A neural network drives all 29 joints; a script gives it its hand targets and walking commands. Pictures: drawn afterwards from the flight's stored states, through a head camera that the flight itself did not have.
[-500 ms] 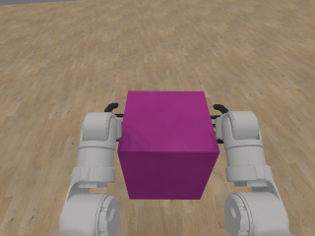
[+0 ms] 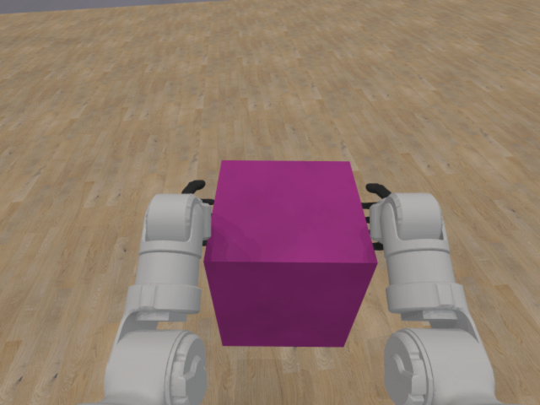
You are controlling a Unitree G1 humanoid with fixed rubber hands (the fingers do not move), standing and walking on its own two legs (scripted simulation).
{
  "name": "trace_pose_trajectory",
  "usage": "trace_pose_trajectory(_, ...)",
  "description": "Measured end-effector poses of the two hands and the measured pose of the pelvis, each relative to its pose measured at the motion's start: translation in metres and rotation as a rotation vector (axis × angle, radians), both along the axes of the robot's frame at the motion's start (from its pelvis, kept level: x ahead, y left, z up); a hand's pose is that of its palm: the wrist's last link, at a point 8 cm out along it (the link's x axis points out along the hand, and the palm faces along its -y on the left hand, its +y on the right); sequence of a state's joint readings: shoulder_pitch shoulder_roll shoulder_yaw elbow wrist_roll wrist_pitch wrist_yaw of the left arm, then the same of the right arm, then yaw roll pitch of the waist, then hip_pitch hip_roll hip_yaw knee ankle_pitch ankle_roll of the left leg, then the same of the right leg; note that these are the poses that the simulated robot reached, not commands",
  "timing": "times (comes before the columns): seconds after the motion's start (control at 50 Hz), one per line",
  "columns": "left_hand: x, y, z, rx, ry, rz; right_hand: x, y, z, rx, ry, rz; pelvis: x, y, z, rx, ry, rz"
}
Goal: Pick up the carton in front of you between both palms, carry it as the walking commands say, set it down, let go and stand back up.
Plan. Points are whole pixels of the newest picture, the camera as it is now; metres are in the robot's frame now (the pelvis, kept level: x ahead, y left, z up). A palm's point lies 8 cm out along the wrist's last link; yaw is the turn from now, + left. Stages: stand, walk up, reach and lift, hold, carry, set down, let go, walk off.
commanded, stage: carry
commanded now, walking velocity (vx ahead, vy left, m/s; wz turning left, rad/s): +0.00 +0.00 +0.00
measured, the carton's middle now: (284, 256) +0.37 -0.01 +0.03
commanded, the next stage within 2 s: none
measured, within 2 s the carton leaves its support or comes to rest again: neither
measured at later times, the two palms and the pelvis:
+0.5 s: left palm (186, 220) +0.35 +0.13 +0.15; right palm (387, 222) +0.35 -0.15 +0.14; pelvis +0.00 +0.00 +0.00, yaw +0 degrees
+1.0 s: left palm (187, 220) +0.35 +0.13 +0.14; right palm (386, 222) +0.35 -0.15 +0.13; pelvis +0.00 +0.00 +0.00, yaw +0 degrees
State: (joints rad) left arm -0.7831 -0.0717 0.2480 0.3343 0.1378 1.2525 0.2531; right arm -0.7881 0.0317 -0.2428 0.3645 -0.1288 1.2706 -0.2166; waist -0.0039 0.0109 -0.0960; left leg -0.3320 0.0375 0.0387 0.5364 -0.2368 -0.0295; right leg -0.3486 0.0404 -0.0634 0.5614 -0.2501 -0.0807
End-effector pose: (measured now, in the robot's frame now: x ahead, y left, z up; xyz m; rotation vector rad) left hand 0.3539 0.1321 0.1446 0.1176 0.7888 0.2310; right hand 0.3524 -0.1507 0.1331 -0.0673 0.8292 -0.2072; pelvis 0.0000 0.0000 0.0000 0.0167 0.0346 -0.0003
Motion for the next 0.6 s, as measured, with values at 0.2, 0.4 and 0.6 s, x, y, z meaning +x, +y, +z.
trace_pose_trajectory(0.2, 0.001, 0.001, 0.005, -0.002, -0.024, -0.003, 0.001, 0.001, 0.006, -0.006, -0.024, 0.000, -0.003, 0.000, 0.000, -0.001, -0.006, 0.001)
trace_pose_trajectory(0.4, -0.004, 0.001, -0.006, 0.001, 0.020, -0.001, -0.005, 0.001, -0.006, -0.004, 0.020, 0.002, 0.002, 0.000, 0.000, 0.000, -0.008, -0.001)
trace_pose_trajectory(0.6, 0.003, 0.000, 0.007, -0.002, -0.027, 0.000, 0.003, 0.000, 0.007, 0.000, -0.027, -0.004, -0.003, 0.000, 0.000, 0.000, 0.001, 0.000)
